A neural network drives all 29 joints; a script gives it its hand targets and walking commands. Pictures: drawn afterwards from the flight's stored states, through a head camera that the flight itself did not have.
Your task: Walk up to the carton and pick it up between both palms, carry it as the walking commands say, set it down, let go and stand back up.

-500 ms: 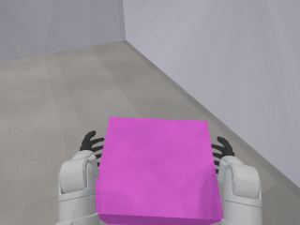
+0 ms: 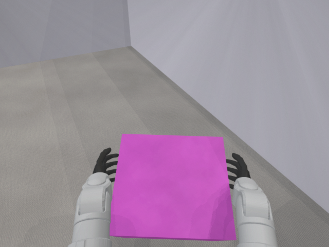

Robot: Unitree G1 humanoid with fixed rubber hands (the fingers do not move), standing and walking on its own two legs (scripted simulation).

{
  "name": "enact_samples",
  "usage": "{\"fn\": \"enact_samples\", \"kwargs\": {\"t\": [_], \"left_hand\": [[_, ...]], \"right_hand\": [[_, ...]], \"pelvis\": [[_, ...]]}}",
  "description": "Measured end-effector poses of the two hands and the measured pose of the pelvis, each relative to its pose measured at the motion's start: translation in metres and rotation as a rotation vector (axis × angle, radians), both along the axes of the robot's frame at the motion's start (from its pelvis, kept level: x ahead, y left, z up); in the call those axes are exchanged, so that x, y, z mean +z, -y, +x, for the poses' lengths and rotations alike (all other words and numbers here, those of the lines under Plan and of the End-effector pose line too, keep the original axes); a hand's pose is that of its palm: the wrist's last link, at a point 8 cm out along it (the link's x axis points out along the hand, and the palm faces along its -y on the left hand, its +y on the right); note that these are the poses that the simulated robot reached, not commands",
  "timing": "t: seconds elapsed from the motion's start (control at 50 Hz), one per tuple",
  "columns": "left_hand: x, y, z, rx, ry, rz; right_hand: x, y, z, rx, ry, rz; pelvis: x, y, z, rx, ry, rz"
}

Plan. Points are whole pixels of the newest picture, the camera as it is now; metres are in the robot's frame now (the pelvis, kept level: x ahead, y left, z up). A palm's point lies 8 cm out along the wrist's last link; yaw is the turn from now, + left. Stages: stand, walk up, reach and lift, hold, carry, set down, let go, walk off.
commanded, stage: hold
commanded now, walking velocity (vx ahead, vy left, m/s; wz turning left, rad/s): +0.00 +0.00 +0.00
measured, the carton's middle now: (170, 190) +0.31 +0.00 -0.04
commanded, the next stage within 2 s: set down in 0.20 s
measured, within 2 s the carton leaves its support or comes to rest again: neither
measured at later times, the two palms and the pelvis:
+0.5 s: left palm (105, 175) +0.31 +0.18 +0.02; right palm (238, 184) +0.30 -0.17 +0.02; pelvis +0.00 +0.00 +0.00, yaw +0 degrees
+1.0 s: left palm (109, 187) +0.32 +0.19 -0.06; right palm (229, 193) +0.32 -0.17 -0.06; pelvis +0.01 +0.00 -0.01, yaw +0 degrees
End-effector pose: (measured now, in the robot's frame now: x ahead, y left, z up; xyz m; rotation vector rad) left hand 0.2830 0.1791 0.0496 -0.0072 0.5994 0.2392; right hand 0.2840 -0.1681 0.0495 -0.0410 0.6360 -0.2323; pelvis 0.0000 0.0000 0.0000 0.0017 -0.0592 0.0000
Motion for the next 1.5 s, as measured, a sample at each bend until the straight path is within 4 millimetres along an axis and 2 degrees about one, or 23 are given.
{"fn": "enact_samples", "kwargs": {"t": [0.22,0.4,0.62,0.82,1.0,1.2,1.5], "left_hand": [[0.002,-0.001,0.007,-0.033,-0.039,0.047],[-0.012,-0.002,0.021,-0.049,-0.069,0.020],[-0.046,0.001,0.031,-0.105,-0.131,0.010],[-0.076,-0.004,0.039,-0.100,-0.163,0.034],[-0.110,-0.007,0.042,-0.109,-0.193,0.045],[-0.155,-0.011,0.049,-0.096,-0.188,0.026],[-0.201,-0.009,0.070,-0.059,-0.181,0.015]], "right_hand": [[-0.005,0.000,0.001,-0.007,-0.036,0.041],[-0.015,0.001,0.009,-0.012,-0.066,0.033],[-0.049,0.007,0.018,-0.030,-0.117,0.036],[-0.080,0.004,0.031,0.014,-0.135,0.065],[-0.111,0.003,0.038,0.037,-0.155,0.060],[-0.149,-0.002,0.057,0.042,-0.126,0.046],[-0.198,-0.002,0.079,0.018,-0.102,0.075]], "pelvis": [[-0.001,0.005,-0.011,-0.005,0.032,-0.001],[0.000,0.004,-0.003,-0.005,0.022,-0.001],[0.000,0.005,0.007,-0.005,-0.025,0.000],[-0.001,0.005,0.013,-0.005,-0.167,0.000],[-0.006,0.003,0.011,-0.005,-0.324,-0.002],[-0.029,-0.002,-0.008,-0.005,-0.508,-0.007],[-0.065,-0.001,-0.030,-0.002,-0.693,-0.004]]}}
